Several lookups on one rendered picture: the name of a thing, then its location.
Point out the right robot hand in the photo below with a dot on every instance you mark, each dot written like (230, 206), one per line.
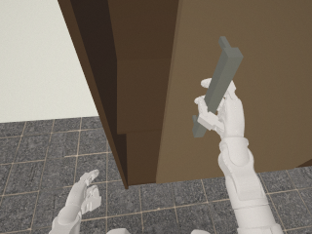
(230, 112)

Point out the robot right forearm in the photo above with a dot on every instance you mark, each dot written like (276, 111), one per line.
(244, 188)

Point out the left robot hand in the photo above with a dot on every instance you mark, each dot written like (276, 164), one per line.
(80, 196)

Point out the handle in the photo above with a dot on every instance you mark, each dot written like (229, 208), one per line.
(224, 72)

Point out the robot left forearm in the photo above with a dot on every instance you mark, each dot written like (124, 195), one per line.
(68, 221)

